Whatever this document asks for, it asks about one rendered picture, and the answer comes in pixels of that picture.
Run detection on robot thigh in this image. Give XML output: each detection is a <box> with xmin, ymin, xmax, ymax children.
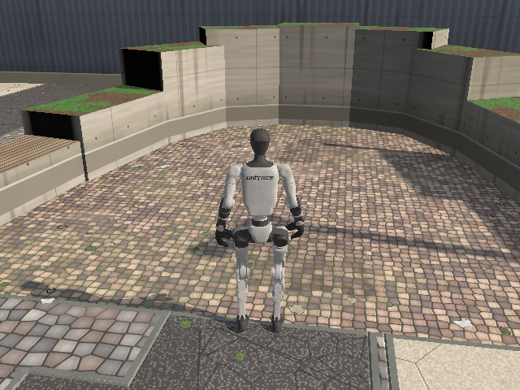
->
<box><xmin>233</xmin><ymin>227</ymin><xmax>250</xmax><ymax>279</ymax></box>
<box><xmin>271</xmin><ymin>226</ymin><xmax>288</xmax><ymax>281</ymax></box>

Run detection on robot right upper arm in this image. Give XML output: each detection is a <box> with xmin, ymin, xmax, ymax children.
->
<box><xmin>277</xmin><ymin>163</ymin><xmax>298</xmax><ymax>209</ymax></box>

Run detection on robot left hand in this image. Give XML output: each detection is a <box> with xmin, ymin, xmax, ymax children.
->
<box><xmin>215</xmin><ymin>228</ymin><xmax>233</xmax><ymax>247</ymax></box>

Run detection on right robot forearm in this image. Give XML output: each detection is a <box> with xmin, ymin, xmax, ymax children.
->
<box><xmin>290</xmin><ymin>196</ymin><xmax>304</xmax><ymax>226</ymax></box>

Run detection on robot right thigh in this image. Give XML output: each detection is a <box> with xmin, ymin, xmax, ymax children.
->
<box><xmin>271</xmin><ymin>226</ymin><xmax>288</xmax><ymax>281</ymax></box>

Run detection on robot left upper arm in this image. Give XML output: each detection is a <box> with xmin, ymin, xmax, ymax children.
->
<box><xmin>222</xmin><ymin>163</ymin><xmax>243</xmax><ymax>210</ymax></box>

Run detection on robot left thigh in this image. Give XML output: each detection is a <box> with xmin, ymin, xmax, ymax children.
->
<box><xmin>233</xmin><ymin>227</ymin><xmax>250</xmax><ymax>279</ymax></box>

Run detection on robot right hand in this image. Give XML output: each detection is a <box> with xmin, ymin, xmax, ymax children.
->
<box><xmin>286</xmin><ymin>222</ymin><xmax>304</xmax><ymax>239</ymax></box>

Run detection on left robot forearm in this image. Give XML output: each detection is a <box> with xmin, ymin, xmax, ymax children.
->
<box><xmin>216</xmin><ymin>198</ymin><xmax>231</xmax><ymax>232</ymax></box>

